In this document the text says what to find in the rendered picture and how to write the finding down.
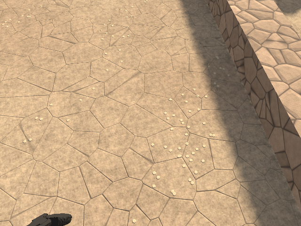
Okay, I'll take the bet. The left robot hand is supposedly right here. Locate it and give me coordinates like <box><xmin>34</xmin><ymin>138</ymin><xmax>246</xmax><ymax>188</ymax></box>
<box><xmin>27</xmin><ymin>213</ymin><xmax>72</xmax><ymax>226</ymax></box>

